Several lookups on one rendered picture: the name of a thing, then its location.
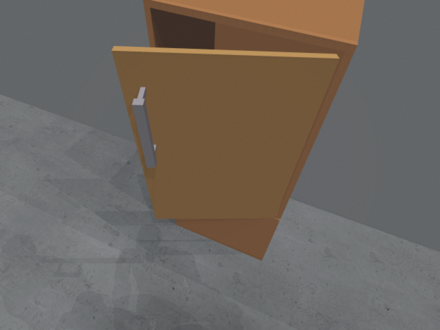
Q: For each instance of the cupboard door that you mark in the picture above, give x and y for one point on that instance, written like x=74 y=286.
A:
x=229 y=125

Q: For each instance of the handle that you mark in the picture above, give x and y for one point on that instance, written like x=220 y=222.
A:
x=144 y=130

